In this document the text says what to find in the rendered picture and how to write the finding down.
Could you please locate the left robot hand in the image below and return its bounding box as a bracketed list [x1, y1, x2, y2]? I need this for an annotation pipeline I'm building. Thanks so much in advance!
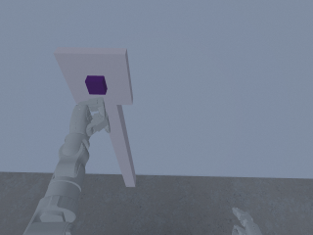
[69, 97, 111, 140]

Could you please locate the button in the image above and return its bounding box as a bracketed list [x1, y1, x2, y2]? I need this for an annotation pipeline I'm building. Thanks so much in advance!
[85, 75, 108, 95]

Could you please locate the panel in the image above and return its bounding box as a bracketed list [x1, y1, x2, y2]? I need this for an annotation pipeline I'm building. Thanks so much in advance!
[53, 47, 136, 187]

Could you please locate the right robot hand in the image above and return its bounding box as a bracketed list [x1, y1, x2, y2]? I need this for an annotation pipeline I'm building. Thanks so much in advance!
[232, 207, 263, 235]

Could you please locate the left robot forearm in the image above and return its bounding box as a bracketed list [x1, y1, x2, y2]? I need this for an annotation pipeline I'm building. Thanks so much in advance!
[23, 133, 90, 235]

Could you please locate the left robot upper arm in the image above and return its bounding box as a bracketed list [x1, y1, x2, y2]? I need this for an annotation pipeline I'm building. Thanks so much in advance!
[24, 221, 76, 235]

